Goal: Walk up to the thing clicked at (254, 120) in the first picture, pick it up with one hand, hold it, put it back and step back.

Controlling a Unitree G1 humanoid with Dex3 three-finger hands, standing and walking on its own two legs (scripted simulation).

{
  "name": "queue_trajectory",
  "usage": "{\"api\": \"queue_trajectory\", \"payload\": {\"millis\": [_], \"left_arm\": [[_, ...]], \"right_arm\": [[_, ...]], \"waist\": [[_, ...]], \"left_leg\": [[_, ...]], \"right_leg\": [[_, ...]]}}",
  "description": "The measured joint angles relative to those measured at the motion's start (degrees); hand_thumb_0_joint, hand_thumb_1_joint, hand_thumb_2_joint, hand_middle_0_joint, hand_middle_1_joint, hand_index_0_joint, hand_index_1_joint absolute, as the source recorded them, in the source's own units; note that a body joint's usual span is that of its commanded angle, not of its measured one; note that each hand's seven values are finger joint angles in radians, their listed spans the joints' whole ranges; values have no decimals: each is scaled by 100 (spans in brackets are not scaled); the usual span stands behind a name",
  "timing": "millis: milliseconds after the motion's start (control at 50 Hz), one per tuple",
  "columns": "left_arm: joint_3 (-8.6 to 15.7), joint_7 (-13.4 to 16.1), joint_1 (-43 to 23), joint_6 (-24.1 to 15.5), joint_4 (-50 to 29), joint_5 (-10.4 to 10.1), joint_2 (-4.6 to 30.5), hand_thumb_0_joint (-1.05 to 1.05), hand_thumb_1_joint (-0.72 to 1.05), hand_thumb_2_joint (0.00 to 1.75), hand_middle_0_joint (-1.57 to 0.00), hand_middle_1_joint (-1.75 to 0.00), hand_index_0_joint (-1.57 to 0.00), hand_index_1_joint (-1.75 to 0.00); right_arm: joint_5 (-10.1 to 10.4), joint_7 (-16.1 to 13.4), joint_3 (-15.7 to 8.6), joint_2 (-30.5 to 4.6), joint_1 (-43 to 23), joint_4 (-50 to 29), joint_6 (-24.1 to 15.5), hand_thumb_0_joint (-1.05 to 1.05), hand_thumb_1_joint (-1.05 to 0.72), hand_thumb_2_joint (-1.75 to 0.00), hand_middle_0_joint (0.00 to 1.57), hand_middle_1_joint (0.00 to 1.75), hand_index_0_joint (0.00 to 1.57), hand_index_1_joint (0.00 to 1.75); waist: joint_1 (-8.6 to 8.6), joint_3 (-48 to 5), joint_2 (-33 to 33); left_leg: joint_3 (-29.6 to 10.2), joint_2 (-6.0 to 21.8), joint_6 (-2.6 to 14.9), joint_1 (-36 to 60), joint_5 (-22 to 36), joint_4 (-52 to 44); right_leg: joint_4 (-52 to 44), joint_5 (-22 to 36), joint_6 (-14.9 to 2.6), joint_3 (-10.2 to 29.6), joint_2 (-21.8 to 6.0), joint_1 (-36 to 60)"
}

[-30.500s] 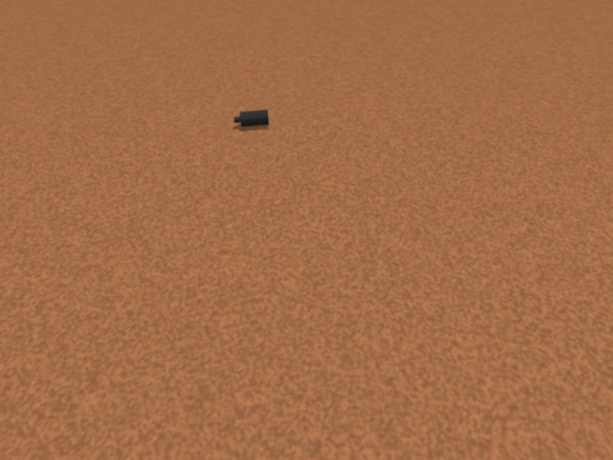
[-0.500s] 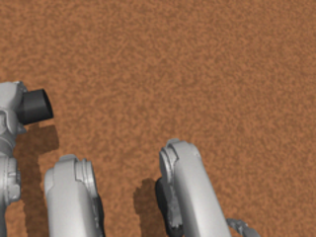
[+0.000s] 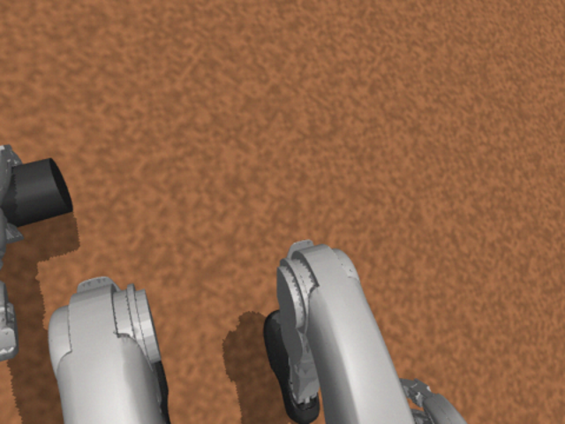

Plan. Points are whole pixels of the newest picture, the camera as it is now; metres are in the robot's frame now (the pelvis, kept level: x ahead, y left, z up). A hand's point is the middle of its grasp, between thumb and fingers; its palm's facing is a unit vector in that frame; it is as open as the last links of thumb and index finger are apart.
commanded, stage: rest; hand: left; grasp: from above
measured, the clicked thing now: out of the picture +0.44 +0.34 -0.21
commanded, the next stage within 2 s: open in 1.34 s
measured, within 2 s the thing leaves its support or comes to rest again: rests again in 0.96 s
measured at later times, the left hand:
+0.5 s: hand (8, 206) +0.44 +0.32 -0.24, palm faces -0.43 -0.17 -0.89, open 10.8 cm
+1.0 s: hand (17, 208) +0.44 +0.31 -0.25, palm faces -0.43 -0.18 -0.89, open 10.8 cm
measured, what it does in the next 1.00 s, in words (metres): stands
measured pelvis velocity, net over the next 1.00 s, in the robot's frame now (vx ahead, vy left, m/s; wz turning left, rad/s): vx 0.00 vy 0.01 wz -0.07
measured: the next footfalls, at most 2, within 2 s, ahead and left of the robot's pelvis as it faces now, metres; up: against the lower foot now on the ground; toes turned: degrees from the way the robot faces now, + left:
none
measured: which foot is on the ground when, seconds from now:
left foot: down 0.00-1.00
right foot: down 0.00-1.00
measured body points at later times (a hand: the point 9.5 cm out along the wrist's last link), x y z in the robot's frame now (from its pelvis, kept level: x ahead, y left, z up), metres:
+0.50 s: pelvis +0.00 +0.00 -0.01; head +0.27 +0.10 +0.34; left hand +0.46 +0.32 -0.19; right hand +0.06 -0.26 -0.10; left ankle +0.07 +0.14 -0.28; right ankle +0.09 -0.12 -0.28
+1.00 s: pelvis +0.00 +0.01 -0.01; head +0.27 +0.11 +0.33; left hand +0.46 +0.32 -0.20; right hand +0.06 -0.25 -0.10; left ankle +0.07 +0.14 -0.28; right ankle +0.09 -0.12 -0.28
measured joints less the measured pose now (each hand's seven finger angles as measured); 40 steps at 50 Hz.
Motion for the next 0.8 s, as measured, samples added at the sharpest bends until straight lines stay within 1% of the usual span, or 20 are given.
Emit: {"api": "queue_trajectory", "payload": {"millis": [80, 120, 180, 260, 320, 400, 500, 540, 600, 660, 740, 800], "left_arm": [[66, 108, -7, 53, 28, -11, 60, 0, -13, 54, -64, -60, -67, -58], [49, 150, -29, 83, 86, -41, 90, 0, -13, 54, -64, -60, -67, -58], [-1, 110, -78, 109, 202, -98, 156, 0, -13, 55, -63, -60, -66, -57], [25, 68, -67, 72, 199, -194, 229, 0, -13, 55, -63, -59, -66, -57], [52, 103, -33, 16, 190, -184, 263, 0, -12, 54, -63, -58, -66, -56], [103, 166, 18, -37, 184, -116, 311, 0, -12, 53, -64, -57, -66, -55], [118, 336, 33, -41, 261, -39, 375, 0, -12, 53, -64, -56, -67, -54], [183, 412, 45, -41, 292, -44, 397, 0, -12, 53, -64, -56, -67, -54], [168, 468, 25, -1, 353, -38, 437, 0, -12, 53, -64, -56, -67, -53], [89, 515, -26, 29, 457, -72, 465, 0, -12, 53, -64, -56, -67, -54], [41, 530, -74, 39, 587, -117, 511, 0, -12, 53, -64, -56, -67, -54], [42, 546, -100, 23, 647, -141, 553, 0, -11, 52, -64, -56, -67, -54]], "right_arm": [[-55, 39, 32, 4, -21, 18, -41, 0, -90, -90, 21, 30, 20, 30], [-80, 67, 59, 6, -36, 28, -59, 0, -90, -90, 21, 30, 20, 30], [-103, 113, 106, 11, -60, 29, -104, 0, -90, -90, 21, 30, 20, 30], [-124, 151, 183, 19, -71, 4, -165, 0, -90, -90, 21, 30, 20, 30], [-141, 183, 248, 26, -69, 2, -192, 0, -90, -90, 21, 30, 20, 30], [-160, 225, 307, 20, -67, -19, -239, 0, -90, -90, 21, 30, 20, 30], [-210, 290, 360, -18, -109, -23, -297, 0, -90, -90, 21, 30, 20, 30], [-224, 308, 370, -43, -127, -41, -317, 0, -90, -90, 21, 30, 20, 30], [-257, 339, 385, -76, -161, -59, -352, 0, -90, -90, 21, 30, 20, 30], [-281, 368, 399, -91, -202, -44, -391, 0, -90, -90, 21, 30, 20, 30], [-306, 413, 446, -100, -233, -56, -457, 0, -90, -90, 21, 30, 20, 30], [-319, 436, 495, -104, -234, -79, -515, 0, -90, -90, 21, 30, 20, 30]], "waist": [[-20, 70, -6], [-31, 103, -1], [-56, 168, 0], [-71, 269, -26], [-86, 302, -69], [-119, 335, -129], [-162, 351, -202], [-170, 351, -205], [-187, 362, -215], [-199, 383, -226], [-224, 420, -242], [-247, 459, -260]], "left_leg": [[-35, 8, -3, -60, -9, 92], [-47, 15, 2, -77, -17, 130], [-69, 24, 15, -96, -32, 183], [-115, 38, 23, -103, -63, 243], [-147, 41, 20, -95, -101, 279], [-195, 28, 11, -78, -149, 328], [-242, 21, 2, -60, -189, 379], [-268, 17, 4, -72, -192, 397], [-283, 16, 14, -89, -183, 412], [-284, 20, 24, -89, -176, 421], [-301, 26, 32, -76, -174, 437], [-319, 26, 26, -65, -172, 443]], "right_leg": [[68, 14, 10, -22, 24, -61], [94, 15, 20, -28, 35, -78], [123, 18, 38, -42, 54, -92], [138, 15, 56, -76, 80, -85], [149, -9, 59, -100, 90, -66], [167, -53, 53, -139, 88, -24], [186, -82, 56, -176, 94, 12], [184, -79, 61, -197, 98, 14], [180, -66, 71, -209, 104, 10], [179, -55, 77, -209, 110, 15], [178, -40, 88, -221, 122, 31], [173, -30, 86, -236, 127, 43]]}}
